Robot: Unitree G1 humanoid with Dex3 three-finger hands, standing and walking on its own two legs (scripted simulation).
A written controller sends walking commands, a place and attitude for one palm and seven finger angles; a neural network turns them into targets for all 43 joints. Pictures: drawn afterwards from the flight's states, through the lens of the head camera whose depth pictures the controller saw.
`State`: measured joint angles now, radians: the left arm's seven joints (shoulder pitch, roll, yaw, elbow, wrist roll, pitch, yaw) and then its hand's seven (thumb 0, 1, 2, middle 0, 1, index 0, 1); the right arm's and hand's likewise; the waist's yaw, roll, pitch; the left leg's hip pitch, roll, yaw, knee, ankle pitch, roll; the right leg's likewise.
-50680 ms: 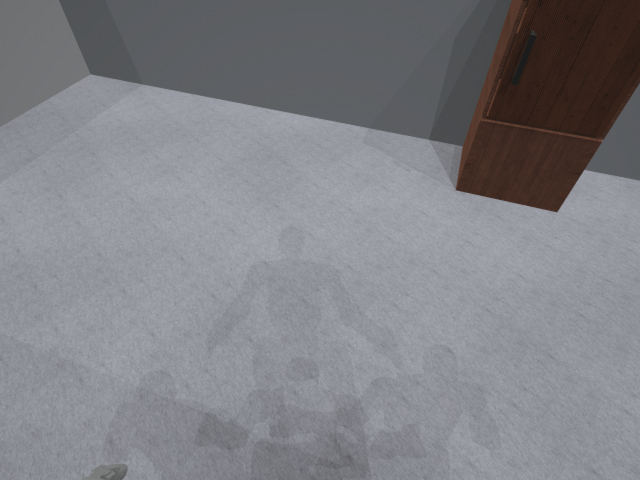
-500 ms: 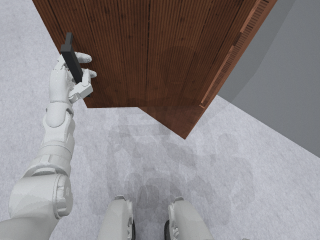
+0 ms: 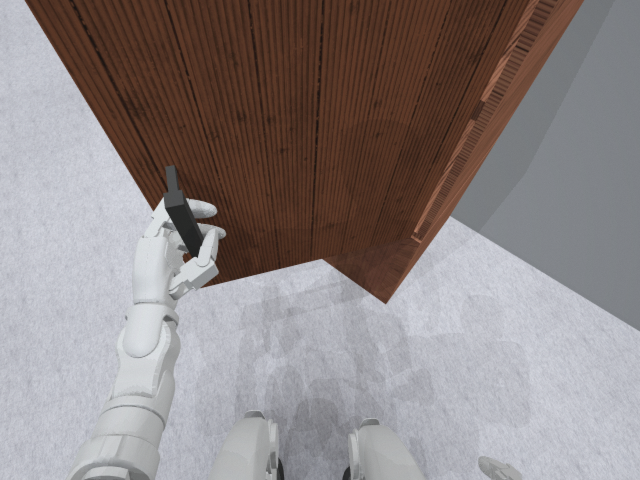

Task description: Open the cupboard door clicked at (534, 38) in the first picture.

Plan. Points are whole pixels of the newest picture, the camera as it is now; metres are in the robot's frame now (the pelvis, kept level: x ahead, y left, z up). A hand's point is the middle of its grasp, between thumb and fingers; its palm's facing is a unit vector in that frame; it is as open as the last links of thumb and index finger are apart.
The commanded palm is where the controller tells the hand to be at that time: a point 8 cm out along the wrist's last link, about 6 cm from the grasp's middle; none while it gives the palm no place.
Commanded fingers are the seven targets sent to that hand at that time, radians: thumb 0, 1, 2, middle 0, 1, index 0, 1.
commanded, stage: pull the door open along its arc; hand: left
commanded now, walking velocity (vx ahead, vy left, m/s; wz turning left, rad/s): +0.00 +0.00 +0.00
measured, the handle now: (191, 225) +0.42 +0.17 +0.02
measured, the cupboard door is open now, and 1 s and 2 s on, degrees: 54 77 78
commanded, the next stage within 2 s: open thumb and fingers to let go in 0.48 s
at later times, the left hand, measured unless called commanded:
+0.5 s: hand (281, 365) +0.25 +0.05 +0.02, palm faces +0.35 -0.94 -0.01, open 6.0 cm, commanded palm +0.19 +0.09 +0.02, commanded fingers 0.00 0.90 0.90 -0.40 -1.35 -0.40 -1.35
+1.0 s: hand (279, 362) +0.25 +0.05 +0.02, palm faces +0.41 -0.91 +0.00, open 10.5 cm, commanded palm +0.20 +0.09 +0.02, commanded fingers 0.00 -0.50 0.30 -0.30 -1.20 -0.30 -1.20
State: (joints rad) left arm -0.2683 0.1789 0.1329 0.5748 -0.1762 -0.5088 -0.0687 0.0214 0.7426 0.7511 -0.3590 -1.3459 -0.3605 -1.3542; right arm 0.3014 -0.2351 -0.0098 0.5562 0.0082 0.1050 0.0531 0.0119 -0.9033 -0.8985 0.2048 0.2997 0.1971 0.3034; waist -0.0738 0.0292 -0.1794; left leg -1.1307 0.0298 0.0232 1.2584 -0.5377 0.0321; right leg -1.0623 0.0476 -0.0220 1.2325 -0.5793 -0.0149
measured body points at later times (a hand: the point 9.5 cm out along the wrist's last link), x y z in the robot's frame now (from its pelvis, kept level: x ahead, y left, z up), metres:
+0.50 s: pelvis +0.01 -0.04 +0.00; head +0.08 -0.04 +0.45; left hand +0.23 +0.10 +0.03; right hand +0.22 -0.22 -0.09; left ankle +0.03 +0.10 -0.63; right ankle +0.00 -0.11 -0.63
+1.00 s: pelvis -0.01 -0.05 -0.01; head +0.07 -0.07 +0.43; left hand +0.23 +0.10 +0.02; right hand +0.18 -0.27 -0.12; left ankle +0.03 +0.10 -0.63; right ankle +0.00 -0.12 -0.63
